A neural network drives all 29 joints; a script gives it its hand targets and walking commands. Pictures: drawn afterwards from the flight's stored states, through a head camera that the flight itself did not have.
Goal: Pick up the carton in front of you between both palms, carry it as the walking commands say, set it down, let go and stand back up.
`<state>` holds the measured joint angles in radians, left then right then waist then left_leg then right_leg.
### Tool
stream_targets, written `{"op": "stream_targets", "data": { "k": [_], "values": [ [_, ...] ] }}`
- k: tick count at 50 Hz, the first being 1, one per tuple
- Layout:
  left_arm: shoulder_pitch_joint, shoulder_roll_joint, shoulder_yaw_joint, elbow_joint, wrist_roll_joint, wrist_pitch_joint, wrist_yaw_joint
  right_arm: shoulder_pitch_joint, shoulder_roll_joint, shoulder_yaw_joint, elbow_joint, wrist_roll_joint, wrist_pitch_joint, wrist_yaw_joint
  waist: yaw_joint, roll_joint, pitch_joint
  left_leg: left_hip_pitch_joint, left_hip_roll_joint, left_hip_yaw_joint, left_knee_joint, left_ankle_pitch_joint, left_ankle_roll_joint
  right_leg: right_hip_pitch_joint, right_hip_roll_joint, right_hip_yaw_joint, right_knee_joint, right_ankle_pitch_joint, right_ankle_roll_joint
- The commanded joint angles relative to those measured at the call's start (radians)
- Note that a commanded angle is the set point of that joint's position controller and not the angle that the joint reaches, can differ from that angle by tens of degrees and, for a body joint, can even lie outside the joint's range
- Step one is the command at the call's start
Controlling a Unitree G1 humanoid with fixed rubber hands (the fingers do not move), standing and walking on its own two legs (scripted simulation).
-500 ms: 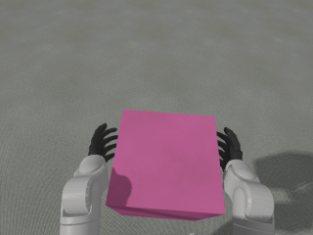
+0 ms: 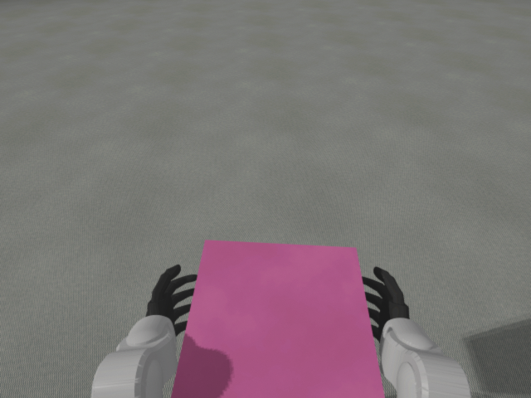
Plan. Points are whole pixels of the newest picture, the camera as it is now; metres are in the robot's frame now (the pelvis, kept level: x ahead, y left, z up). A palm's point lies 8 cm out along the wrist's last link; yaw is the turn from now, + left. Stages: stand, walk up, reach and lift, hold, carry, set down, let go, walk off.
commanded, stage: carry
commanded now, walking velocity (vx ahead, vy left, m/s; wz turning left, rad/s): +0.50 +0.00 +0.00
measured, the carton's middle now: (274, 351) +0.21 +0.00 +0.00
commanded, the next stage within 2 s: none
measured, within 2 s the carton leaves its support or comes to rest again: neither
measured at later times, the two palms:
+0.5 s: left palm (186, 182) +0.52 +0.19 +0.07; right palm (335, 188) +0.49 -0.11 +0.07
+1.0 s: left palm (201, 155) +0.61 +0.17 +0.07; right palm (336, 159) +0.60 -0.13 +0.07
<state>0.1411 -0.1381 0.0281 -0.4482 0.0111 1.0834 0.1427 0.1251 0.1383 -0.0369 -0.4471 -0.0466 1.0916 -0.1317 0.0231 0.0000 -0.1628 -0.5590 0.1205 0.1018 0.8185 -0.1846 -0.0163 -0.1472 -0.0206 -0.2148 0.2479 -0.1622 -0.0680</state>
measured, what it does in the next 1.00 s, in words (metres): walks ahead: left foot, then right foot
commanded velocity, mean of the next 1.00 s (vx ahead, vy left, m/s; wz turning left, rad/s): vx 0.07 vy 0.00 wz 0.00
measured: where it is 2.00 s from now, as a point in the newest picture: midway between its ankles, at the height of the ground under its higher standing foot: outside the picture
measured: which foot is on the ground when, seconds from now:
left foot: up 0.00-0.24, down 0.26-1.00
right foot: down 0.00-0.26, up 0.28-0.56, down 0.58-1.00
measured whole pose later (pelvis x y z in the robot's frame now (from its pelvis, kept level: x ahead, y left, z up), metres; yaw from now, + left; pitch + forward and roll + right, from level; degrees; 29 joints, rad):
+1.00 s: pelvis +0.38 +0.03 -0.02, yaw -2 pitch +3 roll +0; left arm 0.08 -0.14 0.04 -0.53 0.01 1.16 0.15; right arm 0.06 0.13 -0.05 -0.51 -0.02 1.16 -0.15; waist 0.00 0.01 -0.14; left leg -0.23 0.07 0.19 0.52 -0.34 -0.01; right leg -0.25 -0.07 -0.18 0.53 -0.32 0.00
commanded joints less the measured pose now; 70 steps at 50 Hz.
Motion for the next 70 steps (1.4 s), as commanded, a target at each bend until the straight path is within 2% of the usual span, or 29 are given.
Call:
{"op": "stream_targets", "data": {
  "k": [1,5,8,10,11,12,13,14,15,16,17,18,19,20,21,23,25,27,28,29,30,31,32,35,37,43,49,64,70],
  "values": [
    [-0.330,-0.624,-0.524,-0.120,-0.156,-0.006,-0.052,-0.303,0.675,0.548,-0.104,0.150,-0.009,0.017,-0.016,-0.113,0.006,-0.081,0.008,0.021,-0.119,0.104,-0.013,0.082,-0.256,0.194,-0.206,-0.121,-0.056],
    [-0.332,-0.577,-0.503,-0.154,-0.151,0.014,-0.025,-0.334,0.620,0.546,-0.154,0.175,0.015,-0.003,-0.010,-0.123,0.061,-0.120,0.004,0.040,-0.196,0.168,-0.014,0.134,-0.242,0.154,-0.191,-0.044,-0.055],
    [-0.342,-0.544,-0.495,-0.167,-0.152,0.032,-0.006,-0.349,0.573,0.532,-0.172,0.181,0.034,-0.015,-0.005,-0.134,0.094,-0.101,-0.012,0.065,-0.266,0.158,0.000,0.176,-0.240,0.122,-0.148,0.114,-0.047],
    [-0.348,-0.535,-0.496,-0.177,-0.157,0.041,0.005,-0.352,0.549,0.519,-0.177,0.187,0.043,-0.019,0.000,-0.140,0.095,-0.019,-0.039,0.103,-0.324,0.154,0.017,0.189,-0.226,0.084,-0.059,0.326,-0.020],
    [-0.352,-0.535,-0.501,-0.187,-0.162,0.044,0.009,-0.348,0.543,0.513,-0.179,0.192,0.046,-0.021,-0.002,-0.139,0.066,0.080,-0.070,0.133,-0.350,0.163,0.024,0.180,-0.213,0.058,0.034,0.480,-0.002],
    [-0.358,-0.535,-0.507,-0.198,-0.169,0.048,0.012,-0.333,0.540,0.506,-0.175,0.192,0.047,-0.022,-0.018,-0.120,0.011,0.246,-0.118,0.187,-0.414,0.214,0.029,0.148,-0.176,-0.003,0.188,0.584,0.031],
    [-0.369,-0.531,-0.513,-0.213,-0.173,0.051,0.014,-0.329,0.541,0.498,-0.177,0.190,0.050,-0.023,-0.027,-0.084,-0.064,0.444,-0.103,0.170,-0.434,0.274,0.028,0.066,-0.142,-0.017,0.345,0.543,0.068],
    [-0.383,-0.522,-0.514,-0.226,-0.179,0.056,0.015,-0.321,0.536,0.491,-0.186,0.188,0.055,-0.022,-0.039,0.011,-0.153,0.671,0.078,-0.030,-0.403,0.511,0.053,-0.107,-0.107,0.004,0.566,0.223,0.110],
    [-0.373,-0.542,-0.528,-0.233,-0.194,0.065,0.010,-0.331,0.539,0.488,-0.180,0.195,0.050,-0.022,-0.041,0.294,-0.298,0.930,0.344,-0.415,-0.420,0.734,0.229,-0.373,0.024,0.047,0.876,-0.292,0.144],
    [-0.351,-0.561,-0.551,-0.238,-0.205,0.064,0.003,-0.288,0.578,0.497,-0.183,0.211,0.048,-0.013,-0.036,0.257,-0.312,0.846,0.335,-0.412,-0.471,0.759,0.262,-0.380,0.013,0.168,1.008,-0.385,0.117],
    [-0.373,-0.618,-0.570,-0.249,-0.207,0.059,-0.008,-0.293,0.627,0.504,-0.197,0.216,0.038,-0.002,-0.040,0.221,-0.292,0.775,0.301,-0.320,-0.475,0.806,0.247,-0.393,-0.023,0.193,1.011,-0.362,0.098],
    [-0.398,-0.668,-0.581,-0.243,-0.205,0.053,-0.017,-0.313,0.675,0.513,-0.199,0.218,0.031,0.009,-0.038,0.127,-0.286,0.724,0.274,-0.245,-0.484,0.777,0.211,-0.372,-0.066,0.218,0.949,-0.323,0.085],
    [-0.409,-0.710,-0.586,-0.241,-0.202,0.046,-0.027,-0.339,0.718,0.529,-0.209,0.224,0.022,0.021,-0.033,0.097,-0.244,0.644,0.244,-0.172,-0.515,0.744,0.178,-0.342,-0.096,0.224,0.820,-0.286,0.086],
    [-0.416,-0.745,-0.593,-0.245,-0.197,0.037,-0.034,-0.363,0.750,0.543,-0.213,0.229,0.015,0.031,-0.021,0.089,-0.231,0.570,0.205,-0.095,-0.536,0.674,0.139,-0.267,-0.102,0.210,0.667,-0.260,0.091],
    [-0.411,-0.761,-0.593,-0.239,-0.187,0.032,-0.039,-0.373,0.764,0.553,-0.214,0.237,0.009,0.041,-0.017,0.104,-0.227,0.519,0.181,-0.052,-0.552,0.630,0.129,-0.192,-0.078,0.176,0.552,-0.262,0.095],
    [-0.381,-0.764,-0.589,-0.229,-0.167,0.023,-0.043,-0.362,0.758,0.568,-0.219,0.243,0.003,0.055,-0.022,0.133,-0.229,0.503,0.172,-0.022,-0.557,0.517,0.142,-0.138,-0.052,0.137,0.395,-0.263,0.097],
    [-0.360,-0.739,-0.581,-0.238,-0.158,0.023,-0.040,-0.341,0.728,0.579,-0.233,0.240,0.006,0.058,-0.031,0.150,-0.227,0.480,0.171,-0.008,-0.537,0.424,0.144,-0.110,-0.052,0.105,0.303,-0.159,0.093],
    [-0.345,-0.702,-0.572,-0.239,-0.155,0.031,-0.036,-0.345,0.693,0.580,-0.238,0.236,0.015,0.055,-0.023,0.119,-0.204,0.399,0.131,0.027,-0.508,0.229,0.104,-0.016,-0.070,0.074,0.157,0.058,0.095],
    [-0.345,-0.675,-0.563,-0.232,-0.152,0.038,-0.034,-0.346,0.671,0.574,-0.227,0.229,0.022,0.051,-0.024,0.102,-0.178,0.356,0.107,0.031,-0.501,0.125,0.073,0.017,-0.096,0.080,0.120,0.096,0.100],
    [-0.344,-0.642,-0.551,-0.223,-0.150,0.047,-0.031,-0.343,0.649,0.563,-0.208,0.219,0.030,0.045,-0.024,0.076,-0.145,0.309,0.092,0.033,-0.486,0.030,0.050,0.037,-0.141,0.106,0.116,0.113,0.100],
    [-0.354,-0.614,-0.544,-0.215,-0.150,0.054,-0.029,-0.343,0.624,0.557,-0.200,0.208,0.040,0.039,-0.034,0.016,-0.095,0.291,0.058,0.042,-0.471,-0.020,0.027,-0.011,-0.197,0.163,0.125,0.174,0.094],
    [-0.358,-0.605,-0.538,-0.193,-0.149,0.061,-0.027,-0.353,0.612,0.555,-0.190,0.198,0.053,0.034,-0.033,-0.053,-0.067,0.319,0.049,0.024,-0.465,0.036,0.014,-0.053,-0.203,0.168,0.137,0.202,0.085],
    [-0.349,-0.593,-0.524,-0.163,-0.148,0.069,-0.027,-0.361,0.599,0.548,-0.173,0.192,0.063,0.030,-0.033,-0.073,-0.046,0.342,0.057,0.017,-0.443,0.107,0.011,-0.071,-0.197,0.163,0.140,0.243,0.083],
    [-0.347,-0.583,-0.503,-0.137,-0.150,0.080,-0.024,-0.362,0.589,0.537,-0.153,0.190,0.076,0.019,-0.028,-0.052,-0.084,0.379,0.060,0.018,-0.363,0.318,0.004,-0.036,-0.180,0.148,0.189,0.438,0.077],
    [-0.363,-0.591,-0.501,-0.138,-0.156,0.081,-0.021,-0.364,0.598,0.530,-0.149,0.191,0.078,0.012,-0.028,-0.041,-0.117,0.392,0.054,0.019,-0.343,0.346,0.001,-0.014,-0.175,0.142,0.215,0.502,0.075],
    [-0.397,-0.636,-0.517,-0.165,-0.169,0.070,-0.021,-0.377,0.636,0.531,-0.159,0.199,0.065,0.008,-0.026,-0.014,-0.146,0.414,0.050,0.014,-0.321,0.390,0.005,-0.008,-0.163,0.133,0.254,0.510,0.067],
    [-0.385,-0.644,-0.524,-0.180,-0.165,0.063,-0.023,-0.372,0.638,0.540,-0.178,0.204,0.055,0.012,-0.025,-0.006,-0.153,0.413,0.049,0.008,-0.313,0.389,0.010,-0.006,-0.156,0.129,0.267,0.465,0.062],
    [-0.385,-0.624,-0.518,-0.168,-0.154,0.074,-0.021,-0.378,0.620,0.538,-0.171,0.202,0.065,0.015,-0.024,-0.001,-0.075,0.375,0.056,-0.009,-0.384,0.193,0.018,-0.045,-0.153,0.144,0.199,0.232,0.056],
    [-0.385,-0.609,-0.532,-0.125,-0.143,0.073,-0.051,-0.379,0.607,0.549,-0.133,0.186,0.064,0.046,-0.025,-0.002,-0.053,0.357,0.053,-0.015,-0.401,0.131,0.021,-0.062,-0.153,0.151,0.177,0.173,0.055]
  ]
}}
